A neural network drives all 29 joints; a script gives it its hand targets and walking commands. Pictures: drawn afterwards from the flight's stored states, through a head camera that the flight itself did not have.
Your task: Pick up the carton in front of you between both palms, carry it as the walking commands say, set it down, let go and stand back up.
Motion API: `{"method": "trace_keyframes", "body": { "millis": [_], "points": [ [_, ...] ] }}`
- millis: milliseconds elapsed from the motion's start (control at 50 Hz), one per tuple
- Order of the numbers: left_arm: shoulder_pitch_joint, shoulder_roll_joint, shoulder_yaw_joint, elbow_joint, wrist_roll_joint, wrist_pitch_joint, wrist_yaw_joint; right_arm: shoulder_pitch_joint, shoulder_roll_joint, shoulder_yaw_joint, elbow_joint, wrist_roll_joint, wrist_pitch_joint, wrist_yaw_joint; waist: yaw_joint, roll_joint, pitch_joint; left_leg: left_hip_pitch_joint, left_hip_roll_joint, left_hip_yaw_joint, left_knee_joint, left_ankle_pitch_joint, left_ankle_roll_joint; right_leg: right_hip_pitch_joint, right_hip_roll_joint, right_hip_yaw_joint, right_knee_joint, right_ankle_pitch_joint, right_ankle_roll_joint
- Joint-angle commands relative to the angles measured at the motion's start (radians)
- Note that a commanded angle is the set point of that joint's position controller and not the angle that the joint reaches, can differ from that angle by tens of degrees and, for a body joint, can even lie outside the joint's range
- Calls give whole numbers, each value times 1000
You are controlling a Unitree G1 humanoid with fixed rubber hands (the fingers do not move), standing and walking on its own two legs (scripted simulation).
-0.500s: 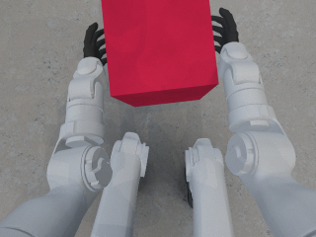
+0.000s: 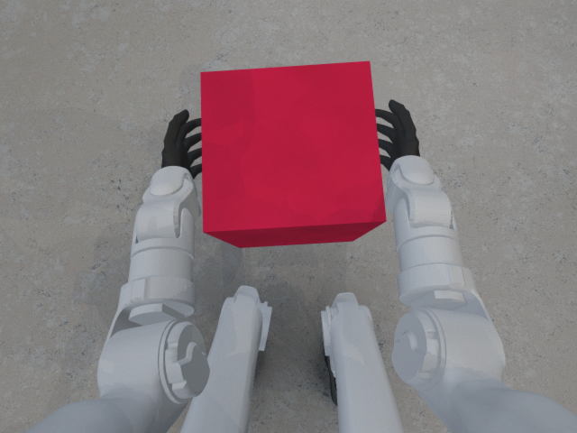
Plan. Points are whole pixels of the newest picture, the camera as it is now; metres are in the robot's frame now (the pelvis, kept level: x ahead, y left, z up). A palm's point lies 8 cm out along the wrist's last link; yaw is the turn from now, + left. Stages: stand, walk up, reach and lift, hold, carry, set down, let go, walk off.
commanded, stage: reach and lift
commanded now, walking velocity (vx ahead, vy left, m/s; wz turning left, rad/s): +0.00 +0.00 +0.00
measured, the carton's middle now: (291, 173) +0.47 +0.02 -0.12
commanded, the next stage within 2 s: hold in 1.96 s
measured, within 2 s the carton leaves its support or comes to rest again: neither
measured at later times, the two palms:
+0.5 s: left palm (125, 142) +0.40 +0.17 +0.11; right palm (471, 138) +0.42 -0.13 +0.11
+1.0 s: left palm (5, 84) +0.37 +0.16 +0.24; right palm out of the picture +0.38 -0.14 +0.24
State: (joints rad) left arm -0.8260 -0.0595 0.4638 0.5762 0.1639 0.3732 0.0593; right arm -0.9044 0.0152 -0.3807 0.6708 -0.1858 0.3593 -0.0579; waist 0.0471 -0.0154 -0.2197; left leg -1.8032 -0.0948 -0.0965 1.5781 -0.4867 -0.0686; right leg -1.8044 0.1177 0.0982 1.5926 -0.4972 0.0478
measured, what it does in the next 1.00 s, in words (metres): rises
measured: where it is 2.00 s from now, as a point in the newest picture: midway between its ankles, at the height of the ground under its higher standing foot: (289, 374)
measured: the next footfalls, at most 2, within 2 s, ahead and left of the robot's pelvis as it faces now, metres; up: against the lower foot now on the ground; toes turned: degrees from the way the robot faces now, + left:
none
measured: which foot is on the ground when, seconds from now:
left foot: down 0.00-1.00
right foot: down 0.00-1.00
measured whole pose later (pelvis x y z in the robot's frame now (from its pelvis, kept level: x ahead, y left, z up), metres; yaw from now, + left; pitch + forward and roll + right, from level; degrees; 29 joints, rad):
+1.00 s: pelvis +0.09 +0.01 +0.23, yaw +0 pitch +0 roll +0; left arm -0.22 -0.14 0.23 0.37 0.23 0.57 0.02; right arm -0.22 0.14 -0.23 0.37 -0.22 0.56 -0.03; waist 0.01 0.00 -0.10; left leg -0.23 -0.05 -0.15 0.47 -0.25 -0.01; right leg -0.22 0.05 0.14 0.47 -0.26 0.01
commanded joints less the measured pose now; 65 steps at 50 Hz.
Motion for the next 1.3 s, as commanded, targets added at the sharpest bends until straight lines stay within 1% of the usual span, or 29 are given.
{"method": "trace_keyframes", "body": {
  "millis": [0, 60, 80, 100, 180, 220, 240, 360, 380, 500, 520, 540, 600, 620, 680, 700, 720, 800, 820, 860, 900, 920, 940, 960, 1040, 1080, 1100, 1160, 1280],
  "points": [
    [-679, -1054, -639, 40, -160, -7, -277, -582, 1142, 547, 57, 151, -4, 241, 29, -17, -889, 609, -73, 152, -227, 189, 36, 570, 65, -143, -232, 156, -17],
    [-623, -1068, -635, 48, -151, -16, -272, -513, 1161, 537, 49, 143, -18, 246, 4, -27, -862, 690, -71, 140, -265, 220, 35, 630, 64, -132, -287, 178, -13],
    [-574, -1081, -626, 63, -133, -20, -272, -495, 1178, 556, 39, 151, -22, 246, 43, -26, -854, 694, -77, 140, -287, 235, 38, 647, 62, -119, -305, 198, -15],
    [-548, -1092, -615, 73, -135, -24, -271, -432, 1142, 528, 64, 123, -22, 247, -1, -38, -826, 701, -71, 130, -304, 238, 40, 679, 55, -112, -336, 212, -16],
    [-495, -1079, -627, 57, -136, -38, -272, -369, 1157, 535, 64, 115, -31, 245, -8, -39, -747, 764, -67, 111, -380, 231, 46, 781, 52, -102, -415, 219, -18],
    [-449, -1070, -610, 72, -101, -39, -273, -356, 1140, 521, 52, 106, -36, 241, 19, 6, -690, 803, -66, 113, -430, 206, 49, 779, 45, -81, -460, 188, -25],
    [-428, -1064, -605, 76, -98, -42, -273, -353, 1169, 543, 30, 121, -41, 239, 28, -23, -695, 843, -65, 114, -442, 215, 54, 816, 46, -85, -478, 182, -16],
    [-333, -1111, -683, 5, -117, -51, -278, -222, 1178, 570, -8, 98, -47, 247, -21, -19, -643, 1009, -49, 65, -556, 307, 49, 955, 38, -74, -584, 270, -27],
    [-288, -1106, -681, 20, -105, -45, -278, -186, 1155, 557, -13, 95, -46, 250, -8, 32, -617, 1024, -48, 69, -585, 318, 45, 963, 31, -60, -605, 283, -30],
    [-183, -1108, -722, -8, -115, -36, -279, -98, 1176, 631, -75, 118, -34, 256, -22, 0, -535, 1184, -33, 43, -717, 368, 55, 1146, 18, -44, -742, 348, -30],
    [-134, -1099, -711, 5, -94, -33, -279, -93, 1157, 632, -58, 116, -28, 257, 2, 22, -516, 1192, -31, 40, -733, 392, 51, 1177, 12, -34, -756, 366, -36],
    [-151, -1125, -732, -14, -112, -32, -278, -56, 1174, 644, -81, 116, -25, 256, -43, 2, -495, 1245, -27, 29, -752, 403, 58, 1206, 11, -29, -788, 379, -40],
    [-48, -1098, -731, -28, -103, -19, -283, 27, 1190, 682, -100, 133, -5, 259, -8, 6, -458, 1336, -26, 25, -825, 478, 62, 1290, 2, -20, -858, 454, -29],
    [-53, -1084, -758, -56, -101, -10, -282, 65, 1174, 672, -91, 127, 0, 257, -33, 12, -437, 1358, -24, 20, -841, 511, 56, 1324, -1, -18, -874, 489, -35],
    [15, -1090, -774, -83, -113, 6, -283, 102, 1166, 701, -116, 130, 22, 260, -8, -1, -391, 1434, -16, 8, -913, 549, 56, 1397, 0, -24, -937, 500, -29],
    [14, -1099, -782, -66, -127, 17, -284, 115, 1164, 684, -137, 140, 23, 261, -55, 8, -360, 1464, -18, 9, -935, 532, 54, 1425, -3, -15, -969, 501, -36],
    [34, -1102, -780, -65, -121, 26, -282, 115, 1165, 699, -135, 145, 33, 262, -26, 25, -349, 1515, -14, 8, -959, 556, 58, 1420, -3, -9, -996, 502, -33],
    [114, -1069, -831, -140, -130, 79, -277, 197, 1161, 745, -205, 173, 90, 270, -17, 15, -248, 1611, -7, 4, -1038, 579, 50, 1543, -18, -20, -1066, 543, -28],
    [100, -1085, -829, -152, -140, 94, -277, 212, 1141, 735, -214, 154, 108, 271, -51, 14, -221, 1621, -11, 13, -1067, 562, 47, 1560, -17, -19, -1095, 535, -29],
    [127, -1088, -840, -182, -145, 126, -282, 243, 1147, 743, -251, 159, 141, 272, -52, 1, -174, 1654, -5, 8, -1110, 552, 49, 1619, -22, -12, -1129, 569, -29],
    [146, -1089, -849, -209, -147, 165, -287, 260, 1126, 729, -272, 156, 170, 278, -67, 27, -87, 1682, -1, 5, -1141, 519, 43, 1612, -22, -21, -1170, 489, -37],
    [154, -1057, -825, -215, -134, 181, -289, 261, 1128, 716, -251, 160, 189, 279, -24, 36, -53, 1661, -6, 8, -1161, 506, 44, 1641, -23, -27, -1179, 488, -33],
    [155, -1052, -815, -212, -138, 188, -293, 257, 1128, 728, -296, 164, 198, 283, -44, 22, -46, 1674, -3, 6, -1174, 486, 53, 1646, -26, -22, -1193, 484, -32],
    [196, -1037, -806, -225, -121, 200, -292, 271, 1140, 718, -296, 169, 214, 284, -23, 29, 1, 1670, -3, 6, -1183, 483, 55, 1653, -25, -24, -1199, 479, -29],
    [94, -1043, -781, -236, -133, 218, -309, 217, 1105, 674, -301, 140, 234, 292, -67, 7, 27, 1663, -6, 13, -1194, 408, 52, 1674, -15, -33, -1223, 406, -38],
    [76, -1041, -753, -202, -122, 218, -307, 139, 1118, 680, -309, 153, 231, 299, -29, 8, 17, 1693, 0, 16, -1197, 365, 59, 1646, -20, -38, -1221, 353, -32],
    [40, -1051, -749, -210, -118, 215, -308, 132, 1109, 666, -302, 137, 229, 303, -54, 7, 26, 1672, -1, 20, -1199, 320, 55, 1647, -19, -44, -1218, 324, -40],
    [19, -1064, -735, -181, -110, 214, -310, 83, 1119, 653, -274, 148, 225, 306, -31, 34, 23, 1666, 5, 25, -1189, 283, 60, 1633, -23, -40, -1205, 282, -44],
    [-23, -1090, -741, -178, -112, 217, -316, 61, 1128, 652, -277, 127, 227, 308, -46, 10, -46, 1697, -3, 23, -1179, 362, 57, 1675, -21, -36, -1204, 352, -45]
  ]
}}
